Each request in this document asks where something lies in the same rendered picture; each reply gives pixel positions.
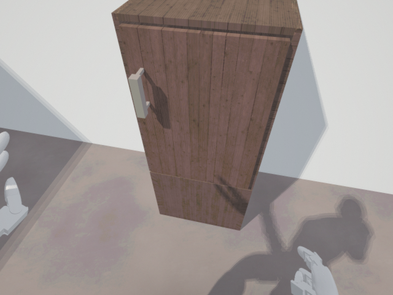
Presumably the handle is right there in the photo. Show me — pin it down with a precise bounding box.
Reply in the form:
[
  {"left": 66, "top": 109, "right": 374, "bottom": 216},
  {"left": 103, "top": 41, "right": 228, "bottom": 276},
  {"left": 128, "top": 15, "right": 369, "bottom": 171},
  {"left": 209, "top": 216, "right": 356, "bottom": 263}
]
[{"left": 128, "top": 68, "right": 150, "bottom": 119}]

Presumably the robot left hand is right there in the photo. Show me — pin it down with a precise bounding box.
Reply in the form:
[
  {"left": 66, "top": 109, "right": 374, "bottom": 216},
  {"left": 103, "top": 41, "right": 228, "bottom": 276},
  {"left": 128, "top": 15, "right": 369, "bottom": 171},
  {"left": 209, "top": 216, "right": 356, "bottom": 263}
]
[{"left": 0, "top": 132, "right": 28, "bottom": 237}]

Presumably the robot right hand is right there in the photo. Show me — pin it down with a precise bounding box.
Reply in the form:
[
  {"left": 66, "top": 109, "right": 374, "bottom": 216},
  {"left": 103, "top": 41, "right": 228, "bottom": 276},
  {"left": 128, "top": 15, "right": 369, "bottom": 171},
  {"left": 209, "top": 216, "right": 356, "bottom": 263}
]
[{"left": 290, "top": 246, "right": 338, "bottom": 295}]

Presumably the cupboard door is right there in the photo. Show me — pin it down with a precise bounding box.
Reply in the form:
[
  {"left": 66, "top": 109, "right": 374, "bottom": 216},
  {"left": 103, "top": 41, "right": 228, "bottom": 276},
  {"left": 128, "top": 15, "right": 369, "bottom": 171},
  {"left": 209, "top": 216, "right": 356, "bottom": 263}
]
[{"left": 119, "top": 23, "right": 290, "bottom": 189}]

